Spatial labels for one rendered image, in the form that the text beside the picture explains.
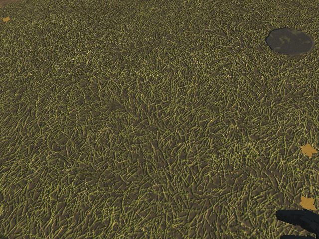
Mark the right robot hand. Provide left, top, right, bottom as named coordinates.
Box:
left=275, top=208, right=319, bottom=239

